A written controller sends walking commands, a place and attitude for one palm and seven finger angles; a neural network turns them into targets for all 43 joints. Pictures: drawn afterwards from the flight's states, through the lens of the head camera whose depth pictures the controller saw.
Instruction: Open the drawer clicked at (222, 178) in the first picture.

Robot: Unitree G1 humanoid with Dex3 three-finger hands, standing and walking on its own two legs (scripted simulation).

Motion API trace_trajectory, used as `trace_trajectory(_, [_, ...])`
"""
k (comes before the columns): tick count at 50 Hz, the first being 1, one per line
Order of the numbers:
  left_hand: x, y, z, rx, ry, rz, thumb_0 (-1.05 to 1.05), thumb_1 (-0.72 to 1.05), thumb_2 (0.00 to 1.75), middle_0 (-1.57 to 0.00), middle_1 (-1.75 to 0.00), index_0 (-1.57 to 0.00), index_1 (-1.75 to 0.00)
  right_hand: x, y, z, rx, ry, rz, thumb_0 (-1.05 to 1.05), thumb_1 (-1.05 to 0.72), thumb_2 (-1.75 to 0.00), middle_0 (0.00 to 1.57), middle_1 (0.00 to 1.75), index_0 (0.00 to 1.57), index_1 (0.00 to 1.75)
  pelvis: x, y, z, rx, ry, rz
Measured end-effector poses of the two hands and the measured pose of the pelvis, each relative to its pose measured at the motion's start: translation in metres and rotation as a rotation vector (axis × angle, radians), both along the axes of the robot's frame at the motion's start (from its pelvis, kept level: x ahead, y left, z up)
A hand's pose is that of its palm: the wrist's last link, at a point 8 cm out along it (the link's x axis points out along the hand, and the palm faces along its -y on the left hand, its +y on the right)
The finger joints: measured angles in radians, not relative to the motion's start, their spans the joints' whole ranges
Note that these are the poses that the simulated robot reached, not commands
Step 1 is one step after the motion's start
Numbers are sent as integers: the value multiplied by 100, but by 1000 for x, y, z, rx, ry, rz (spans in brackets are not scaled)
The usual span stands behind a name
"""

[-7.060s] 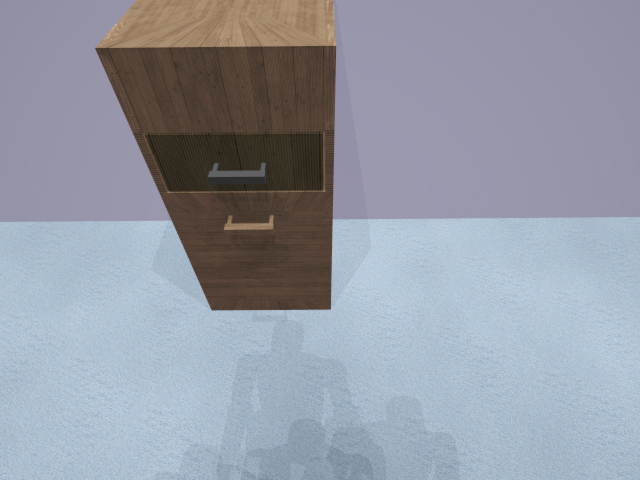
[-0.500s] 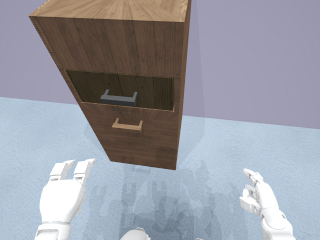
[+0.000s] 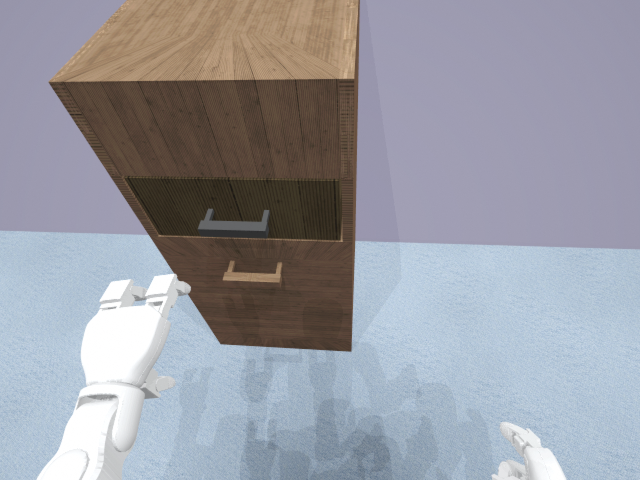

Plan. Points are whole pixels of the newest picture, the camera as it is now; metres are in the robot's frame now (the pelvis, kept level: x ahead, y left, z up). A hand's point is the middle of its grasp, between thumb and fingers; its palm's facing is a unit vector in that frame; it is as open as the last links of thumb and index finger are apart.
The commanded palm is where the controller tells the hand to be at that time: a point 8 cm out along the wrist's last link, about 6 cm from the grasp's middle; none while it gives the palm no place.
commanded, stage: raise the hand with hooked fingers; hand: left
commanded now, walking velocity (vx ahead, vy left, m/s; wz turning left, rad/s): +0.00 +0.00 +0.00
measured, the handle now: (236, 221) +0.55 +0.23 -0.07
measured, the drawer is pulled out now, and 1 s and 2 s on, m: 0.00 0.00 0.00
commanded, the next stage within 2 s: move the hooked fingers above the handle in 0.88 s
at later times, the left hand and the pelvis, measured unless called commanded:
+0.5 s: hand (121, 285) +0.30 +0.27 +0.09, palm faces +0.03 -0.06 -1.00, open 13.8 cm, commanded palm +0.28 +0.27 +0.15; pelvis +0.00 +0.02 +0.02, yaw +1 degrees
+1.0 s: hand (143, 290) +0.30 +0.24 +0.09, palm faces +0.04 -0.07 -1.00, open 13.8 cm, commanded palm +0.28 +0.25 +0.15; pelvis +0.00 +0.00 +0.02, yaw +0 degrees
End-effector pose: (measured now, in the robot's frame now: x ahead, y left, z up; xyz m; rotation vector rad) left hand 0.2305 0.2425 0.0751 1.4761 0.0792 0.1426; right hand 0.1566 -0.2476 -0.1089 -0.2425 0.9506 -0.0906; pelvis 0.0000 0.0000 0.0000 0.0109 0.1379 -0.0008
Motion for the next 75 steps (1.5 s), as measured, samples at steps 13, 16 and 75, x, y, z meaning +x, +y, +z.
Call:
trace_trajectory(13, [31, 13, 43, 7, -25, -18, -1, -38, 35, -31, -113, -31, -113, 46, 51, 29, 79, -126, 55, 1, -91, -90, 20, 30, 20, 30, 4, 19, 11, -9, -57, 1])
trace_trajectory(16, [36, 18, 51, 15, -14, -14, -1, -43, 33, -32, -116, -31, -116, 49, 63, 31, 100, -125, 80, 1, -91, -90, 20, 30, 20, 30, 3, 20, 14, -10, -68, 7])
trace_trajectory(75, [108, -11, 33, 38, 62, -99, -1, -49, 30, -32, -120, -32, -120, -23, -4, 0, 32, 92, -81, 1, -91, -90, 20, 30, 20, 30, 6, -2, 12, 0, 5, 3])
